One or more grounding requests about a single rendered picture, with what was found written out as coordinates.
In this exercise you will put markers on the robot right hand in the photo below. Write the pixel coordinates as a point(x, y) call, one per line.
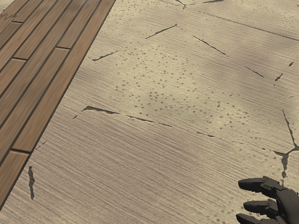
point(284, 211)

